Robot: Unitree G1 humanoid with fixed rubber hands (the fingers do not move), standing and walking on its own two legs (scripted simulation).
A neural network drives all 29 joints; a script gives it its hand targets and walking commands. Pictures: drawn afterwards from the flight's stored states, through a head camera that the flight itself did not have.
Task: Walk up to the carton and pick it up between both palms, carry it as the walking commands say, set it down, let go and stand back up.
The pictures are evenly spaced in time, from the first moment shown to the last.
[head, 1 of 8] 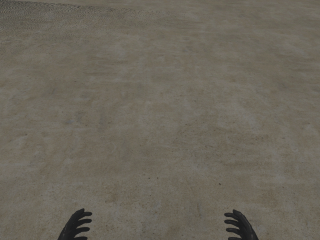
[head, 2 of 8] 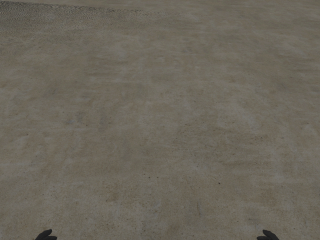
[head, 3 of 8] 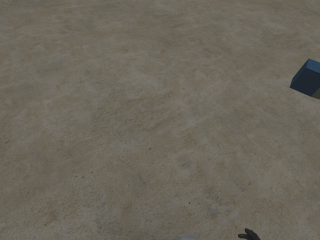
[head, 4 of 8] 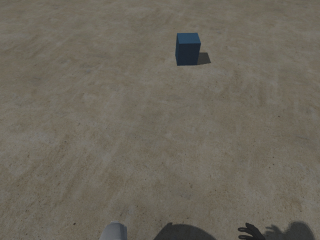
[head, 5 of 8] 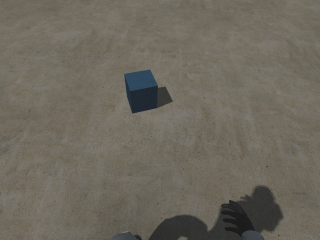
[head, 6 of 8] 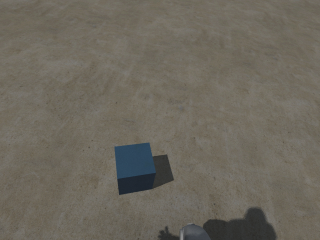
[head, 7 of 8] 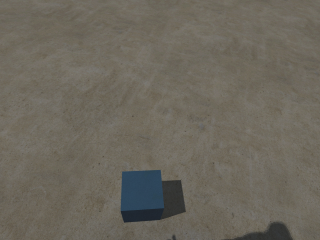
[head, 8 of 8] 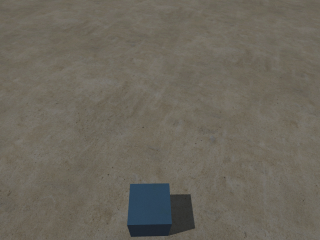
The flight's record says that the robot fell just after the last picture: no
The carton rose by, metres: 0.00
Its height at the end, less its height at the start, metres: +0.00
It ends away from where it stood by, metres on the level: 0.00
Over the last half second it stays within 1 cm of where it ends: yes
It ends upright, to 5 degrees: yes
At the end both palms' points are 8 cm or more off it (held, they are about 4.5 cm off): yes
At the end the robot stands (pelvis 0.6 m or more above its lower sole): yes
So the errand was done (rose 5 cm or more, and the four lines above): no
